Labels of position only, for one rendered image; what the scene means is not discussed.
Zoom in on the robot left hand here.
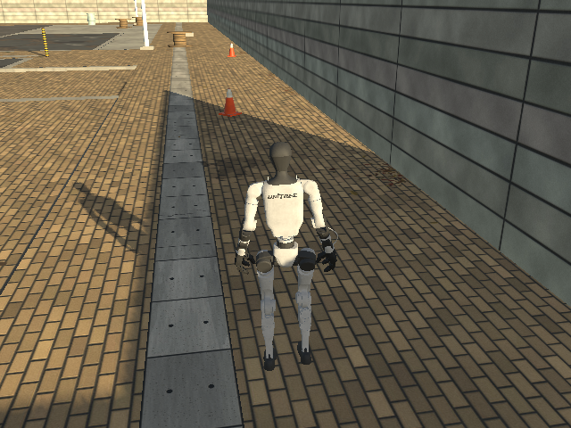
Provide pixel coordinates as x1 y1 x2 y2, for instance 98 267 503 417
235 253 255 275

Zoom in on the robot right upper arm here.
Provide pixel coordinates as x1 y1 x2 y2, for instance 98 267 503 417
301 179 325 228

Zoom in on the robot right hand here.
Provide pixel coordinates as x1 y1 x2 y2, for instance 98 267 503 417
316 250 337 272

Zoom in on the robot left upper arm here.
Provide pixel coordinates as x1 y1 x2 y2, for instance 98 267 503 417
243 181 264 231

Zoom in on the left robot foot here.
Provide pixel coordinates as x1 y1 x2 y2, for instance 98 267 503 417
263 348 277 371

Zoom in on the right robot forearm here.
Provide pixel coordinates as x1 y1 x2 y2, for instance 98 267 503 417
316 215 335 253

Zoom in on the humanoid robot torso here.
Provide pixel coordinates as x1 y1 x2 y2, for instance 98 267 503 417
262 175 304 268

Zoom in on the left robot forearm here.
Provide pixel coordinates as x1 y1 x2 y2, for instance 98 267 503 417
236 218 252 256

